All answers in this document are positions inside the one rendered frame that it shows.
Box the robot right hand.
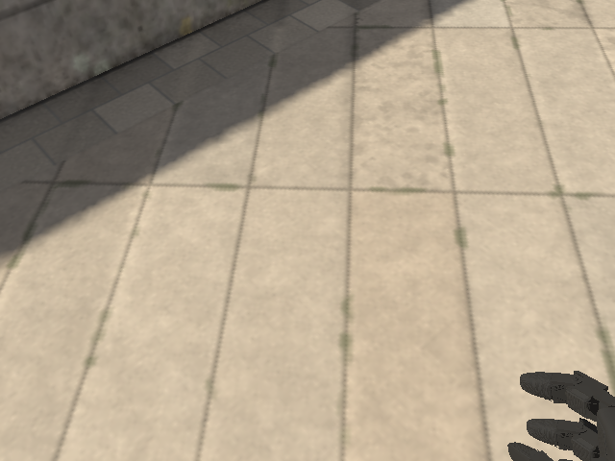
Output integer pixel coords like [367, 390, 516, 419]
[507, 371, 615, 461]

